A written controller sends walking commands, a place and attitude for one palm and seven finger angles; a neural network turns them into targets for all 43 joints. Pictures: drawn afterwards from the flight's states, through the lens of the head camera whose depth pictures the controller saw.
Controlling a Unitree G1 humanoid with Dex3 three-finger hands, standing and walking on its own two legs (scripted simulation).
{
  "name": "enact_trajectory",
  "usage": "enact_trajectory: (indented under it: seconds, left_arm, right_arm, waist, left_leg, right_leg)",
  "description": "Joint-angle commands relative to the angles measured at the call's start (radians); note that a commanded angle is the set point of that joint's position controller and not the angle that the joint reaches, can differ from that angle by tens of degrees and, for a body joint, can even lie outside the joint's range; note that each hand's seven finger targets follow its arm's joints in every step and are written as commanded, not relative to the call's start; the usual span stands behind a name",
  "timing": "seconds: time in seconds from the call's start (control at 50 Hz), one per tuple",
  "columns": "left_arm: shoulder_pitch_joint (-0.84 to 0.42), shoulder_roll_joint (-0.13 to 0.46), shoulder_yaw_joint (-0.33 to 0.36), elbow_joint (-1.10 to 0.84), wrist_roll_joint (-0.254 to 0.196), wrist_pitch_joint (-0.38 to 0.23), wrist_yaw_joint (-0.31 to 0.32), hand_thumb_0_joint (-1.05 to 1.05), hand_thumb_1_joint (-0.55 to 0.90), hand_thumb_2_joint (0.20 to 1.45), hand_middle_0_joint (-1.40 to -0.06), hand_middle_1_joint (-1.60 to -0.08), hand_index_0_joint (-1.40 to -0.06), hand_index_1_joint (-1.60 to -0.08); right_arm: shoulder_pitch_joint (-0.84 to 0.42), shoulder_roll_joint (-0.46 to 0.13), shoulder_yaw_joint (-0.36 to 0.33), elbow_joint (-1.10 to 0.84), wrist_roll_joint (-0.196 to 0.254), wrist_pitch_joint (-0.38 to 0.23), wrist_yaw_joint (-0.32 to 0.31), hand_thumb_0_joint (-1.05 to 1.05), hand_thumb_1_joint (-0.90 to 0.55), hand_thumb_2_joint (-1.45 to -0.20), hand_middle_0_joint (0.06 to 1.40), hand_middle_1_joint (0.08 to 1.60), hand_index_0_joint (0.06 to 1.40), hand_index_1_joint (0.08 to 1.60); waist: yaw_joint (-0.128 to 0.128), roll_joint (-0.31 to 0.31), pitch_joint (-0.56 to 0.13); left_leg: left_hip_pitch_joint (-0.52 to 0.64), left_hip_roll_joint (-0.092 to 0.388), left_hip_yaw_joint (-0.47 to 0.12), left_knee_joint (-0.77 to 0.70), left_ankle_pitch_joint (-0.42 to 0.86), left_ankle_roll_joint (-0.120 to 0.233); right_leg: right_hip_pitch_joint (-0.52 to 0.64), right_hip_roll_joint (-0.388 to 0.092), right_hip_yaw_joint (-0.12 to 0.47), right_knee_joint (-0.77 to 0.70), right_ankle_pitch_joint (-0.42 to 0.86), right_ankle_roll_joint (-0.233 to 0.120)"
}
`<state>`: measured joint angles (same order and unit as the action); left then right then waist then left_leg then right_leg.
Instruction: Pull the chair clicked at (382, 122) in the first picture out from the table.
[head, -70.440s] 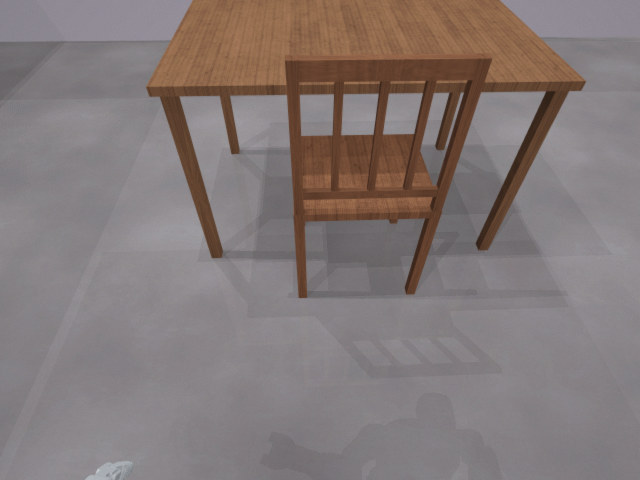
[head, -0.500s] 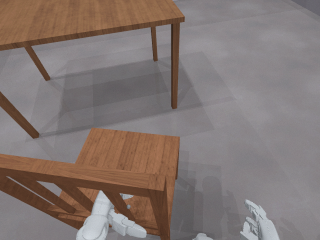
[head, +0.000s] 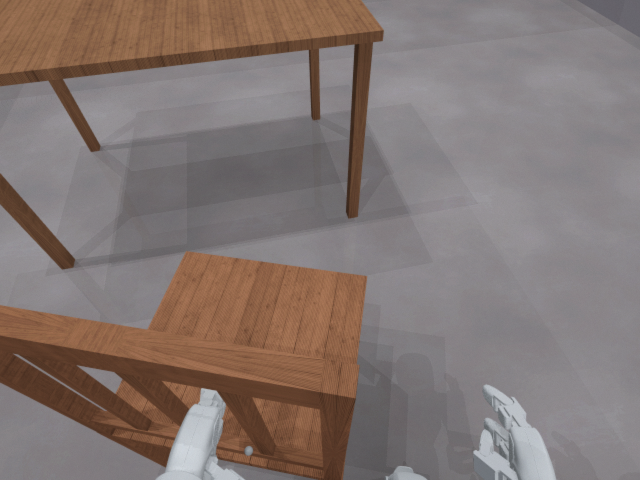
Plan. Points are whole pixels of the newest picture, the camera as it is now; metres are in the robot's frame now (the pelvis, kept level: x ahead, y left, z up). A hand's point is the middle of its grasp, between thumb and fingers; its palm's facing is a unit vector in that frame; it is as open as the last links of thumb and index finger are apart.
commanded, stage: draw the fingers out of the gap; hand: left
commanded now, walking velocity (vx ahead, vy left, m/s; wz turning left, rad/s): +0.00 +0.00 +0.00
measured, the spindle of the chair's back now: (173, 407) +0.23 +0.19 -0.03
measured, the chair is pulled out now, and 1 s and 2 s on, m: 0.66 0.66 0.66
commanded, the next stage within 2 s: draw the hand back to the body in 0.58 s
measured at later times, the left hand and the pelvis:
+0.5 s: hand out of the picture +0.11 +0.09 -0.02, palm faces -0.08 -0.99 -0.13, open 17.5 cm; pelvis -0.01 +0.00 -0.01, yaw +0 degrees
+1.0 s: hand out of the picture +0.11 +0.13 +0.04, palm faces +0.12 -0.99 -0.02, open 17.2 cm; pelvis -0.02 +0.00 -0.03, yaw +0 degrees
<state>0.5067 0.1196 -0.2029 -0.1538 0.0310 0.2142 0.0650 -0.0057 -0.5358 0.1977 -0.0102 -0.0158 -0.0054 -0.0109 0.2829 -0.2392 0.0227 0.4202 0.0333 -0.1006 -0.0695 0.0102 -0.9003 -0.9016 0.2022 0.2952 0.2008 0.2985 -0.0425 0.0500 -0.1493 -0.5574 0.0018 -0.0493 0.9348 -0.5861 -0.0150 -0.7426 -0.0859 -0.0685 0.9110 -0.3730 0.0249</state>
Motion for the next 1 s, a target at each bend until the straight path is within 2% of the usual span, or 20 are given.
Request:
enact_trajectory:
  seconds: [0.0,0.04,0.12,0.14,0.22,0.28,0.34,0.38,0.4,0.44,0.54,0.56,0.68,0.7,0.74,0.76,0.8,0.84,0.92,0.98]
  left_arm:
    - [0.054,0.008,-0.035,-0.289,0.017,-0.066,0.020,0.000,-0.550,0.200,0.000,0.000,0.000,0.000]
    - [0.059,0.033,-0.030,-0.319,0.032,-0.070,0.029,0.000,-0.550,0.200,0.000,0.000,0.000,0.000]
    - [0.173,0.017,-0.047,-0.331,0.052,-0.069,0.040,0.000,-0.550,0.200,0.000,0.000,0.000,0.000]
    - [0.176,0.028,-0.046,-0.343,0.056,-0.065,0.039,0.000,-0.550,0.200,0.000,0.000,0.000,0.000]
    - [0.253,0.003,-0.077,-0.377,0.056,-0.060,0.033,0.000,-0.550,0.200,0.000,0.000,0.000,0.000]
    - [0.329,0.020,-0.056,-0.388,0.057,-0.058,0.030,0.000,-0.550,0.200,0.000,0.000,0.000,0.000]
    - [0.336,0.021,-0.079,-0.430,0.072,-0.063,0.029,0.000,-0.550,0.200,0.000,0.000,0.000,0.000]
    - [0.377,0.041,-0.050,-0.420,0.073,-0.069,0.030,0.000,-0.550,0.200,0.000,0.000,0.000,0.000]
    - [0.384,0.024,-0.075,-0.443,0.073,-0.076,0.025,0.000,-0.550,0.200,0.000,0.000,0.000,0.000]
    - [0.381,0.047,-0.061,-0.462,0.078,-0.082,0.025,0.000,-0.550,0.200,0.000,0.000,0.000,0.000]
    - [0.466,0.037,-0.069,-0.490,0.068,-0.101,0.009,0.000,-0.550,0.200,0.000,0.000,0.000,0.000]
    - [0.475,0.034,-0.067,-0.483,0.063,-0.104,0.006,0.000,-0.550,0.200,0.000,0.000,0.000,0.000]
    - [0.609,0.040,-0.050,-0.492,0.054,-0.121,-0.024,0.000,-0.550,0.200,0.000,0.000,0.000,0.000]
    - [0.522,-0.057,-0.026,-0.595,-0.084,-0.240,-0.022,0.000,-0.550,0.200,0.000,0.000,0.000,0.000]
    - [0.533,0.025,0.041,-0.563,-0.077,-0.318,-0.014,0.000,-0.550,0.200,0.000,0.000,0.000,0.000]
    - [0.515,0.013,0.037,-0.603,-0.098,-0.349,-0.016,0.000,-0.550,0.200,0.000,0.000,0.000,0.000]
    - [0.516,0.009,0.035,-0.624,-0.112,-0.407,-0.021,0.000,-0.550,0.200,0.000,0.000,0.000,0.000]
    - [0.498,0.012,0.036,-0.634,-0.119,-0.463,-0.031,0.000,-0.550,0.200,0.000,0.000,0.000,0.000]
    - [0.465,0.032,0.063,-0.545,-0.126,-0.584,-0.081,0.000,-0.550,0.200,0.000,0.000,0.000,0.000]
    - [0.433,0.119,0.133,-0.639,-0.140,-0.658,-0.118,0.000,-0.550,0.200,0.000,0.000,0.000,0.000]
  right_arm:
    - [-0.047,-0.098,-0.050,-0.189,-0.003,-0.062,-0.008,0.000,-0.900,-0.900,0.200,0.300,0.200,0.300]
    - [-0.045,-0.102,-0.051,-0.191,-0.004,-0.063,-0.011,0.000,-0.900,-0.900,0.200,0.300,0.200,0.300]
    - [-0.047,-0.093,-0.050,-0.212,-0.004,-0.053,-0.011,0.000,-0.900,-0.900,0.200,0.300,0.200,0.300]
    - [-0.051,-0.095,-0.052,-0.215,-0.002,-0.053,-0.012,0.000,-0.900,-0.900,0.200,0.300,0.200,0.300]
    - [-0.056,-0.089,-0.052,-0.244,-0.001,-0.046,-0.014,0.000,-0.900,-0.900,0.200,0.300,0.200,0.300]
    - [-0.065,-0.083,-0.056,-0.254,0.002,-0.037,-0.020,0.000,-0.900,-0.900,0.200,0.300,0.200,0.300]
    - [-0.070,-0.084,-0.057,-0.269,0.000,-0.037,-0.024,0.000,-0.900,-0.900,0.200,0.300,0.200,0.300]
    - [-0.063,-0.079,-0.060,-0.266,0.003,-0.031,-0.029,0.000,-0.900,-0.900,0.200,0.300,0.200,0.300]
    - [-0.064,-0.079,-0.057,-0.277,0.001,-0.033,-0.030,0.000,-0.900,-0.900,0.200,0.300,0.200,0.300]
    - [-0.063,-0.080,-0.061,-0.278,0.003,-0.032,-0.035,0.000,-0.900,-0.900,0.200,0.300,0.200,0.300]
    - [-0.064,-0.074,-0.067,-0.288,0.008,-0.037,-0.040,0.000,-0.900,-0.900,0.200,0.300,0.200,0.300]
    - [-0.061,-0.073,-0.068,-0.286,0.008,-0.036,-0.042,0.000,-0.900,-0.900,0.200,0.300,0.200,0.300]
    - [-0.087,-0.058,-0.083,-0.294,0.014,-0.039,-0.042,0.000,-0.900,-0.900,0.200,0.300,0.200,0.300]
    - [-0.083,-0.045,-0.077,-0.278,0.014,-0.063,-0.040,0.000,-0.900,-0.900,0.200,0.300,0.200,0.300]
    - [-0.081,-0.054,-0.082,-0.234,0.015,-0.087,-0.040,0.000,-0.900,-0.900,0.200,0.300,0.200,0.300]
    - [-0.070,-0.057,-0.081,-0.231,0.014,-0.098,-0.036,0.000,-0.900,-0.900,0.200,0.300,0.200,0.300]
    - [-0.065,-0.055,-0.082,-0.208,0.019,-0.119,-0.027,0.000,-0.900,-0.900,0.200,0.300,0.200,0.300]
    - [-0.063,-0.058,-0.087,-0.185,0.022,-0.134,-0.016,0.000,-0.900,-0.900,0.200,0.300,0.200,0.300]
    - [-0.095,-0.055,-0.097,-0.149,0.019,-0.141,0.008,0.000,-0.900,-0.900,0.200,0.300,0.200,0.300]
    - [-0.112,-0.048,-0.101,-0.157,0.022,-0.145,0.018,0.000,-0.900,-0.900,0.200,0.300,0.200,0.300]
  waist:
    - [-0.015,-0.070,-0.145]
    - [-0.016,-0.041,-0.141]
    - [-0.003,-0.064,-0.140]
    - [-0.003,-0.042,-0.130]
    - [-0.001,-0.087,-0.127]
    - [0.010,-0.093,-0.112]
    - [0.004,-0.072,-0.090]
    - [0.006,-0.100,-0.088]
    - [0.004,-0.104,-0.092]
    - [0.002,-0.071,-0.087]
    - [0.009,-0.062,-0.107]
    - [0.005,-0.092,-0.107]
    - [0.020,-0.118,-0.097]
    - [0.020,-0.163,-0.071]
    - [0.033,-0.103,-0.073]
    - [0.030,-0.047,-0.103]
    - [0.031,0.005,-0.113]
    - [0.027,0.016,-0.119]
    - [0.022,-0.086,-0.054]
    - [0.047,-0.010,-0.131]
  left_leg:
    - [-0.067,-0.019,0.017,-0.129,0.442,0.020]
    - [-0.067,-0.020,0.013,-0.121,0.439,0.019]
    - [-0.090,-0.022,0.011,-0.114,0.426,0.017]
    - [-0.089,-0.022,0.011,-0.112,0.428,0.016]
    - [-0.118,-0.026,0.011,-0.106,0.385,0.021]
    - [-0.141,-0.027,0.012,-0.106,0.360,0.021]
    - [-0.155,-0.031,0.013,-0.097,0.326,0.025]
    - [-0.168,-0.033,0.017,-0.089,0.302,0.026]
    - [-0.174,-0.036,0.018,-0.086,0.291,0.029]
    - [-0.176,-0.038,0.018,-0.078,0.283,0.029]
    - [-0.186,-0.041,0.018,-0.068,0.286,0.030]
    - [-0.185,-0.039,0.018,-0.065,0.282,0.030]
    - [-0.220,-0.043,0.022,-0.057,0.272,0.033]
    - [-0.254,-0.055,0.014,-0.031,0.259,0.024]
    - [-0.258,-0.055,0.022,-0.028,0.229,0.023]
    - [-0.227,-0.056,0.022,-0.032,0.250,0.018]
    - [-0.206,-0.053,0.022,-0.032,0.280,0.010]
    - [-0.202,-0.047,0.014,-0.023,0.313,0.006]
    - [-0.273,-0.036,0.005,-0.003,0.249,0.006]
    - [-0.264,-0.036,0.016,-0.004,0.247,0.009]
  right_leg:
    - [0.243,0.041,-0.045,-0.070,0.239,-0.031]
    - [0.220,0.043,-0.044,-0.062,0.220,-0.035]
    - [0.213,0.045,-0.045,-0.047,0.200,-0.035]
    - [0.207,0.045,-0.042,-0.049,0.202,-0.038]
    - [0.216,0.045,-0.037,-0.047,0.183,-0.034]
    - [0.215,0.047,-0.035,-0.044,0.164,-0.036]
    - [0.188,0.048,-0.028,-0.049,0.129,-0.037]
    - [0.187,0.048,-0.025,-0.048,0.112,-0.033]
    - [0.186,0.048,-0.022,-0.050,0.102,-0.032]
    - [0.171,0.050,-0.018,-0.048,0.090,-0.036]
    - [0.171,0.050,-0.016,-0.044,0.092,-0.035]
    - [0.170,0.050,-0.018,-0.043,0.091,-0.032]
    - [0.188,0.046,-0.007,-0.047,0.102,-0.031]
    - [0.154,0.059,-0.036,-0.032,0.099,-0.029]
    - [0.132,0.062,-0.029,-0.027,0.048,-0.035]
    - [0.137,0.056,-0.031,-0.022,0.056,-0.036]
    - [0.130,0.058,-0.038,-0.010,0.065,-0.039]
    - [0.119,0.061,-0.041,0.005,0.089,-0.042]
    - [0.083,0.060,-0.040,0.023,0.040,-0.036]
    - [0.125,0.050,-0.014,0.037,0.028,-0.046]
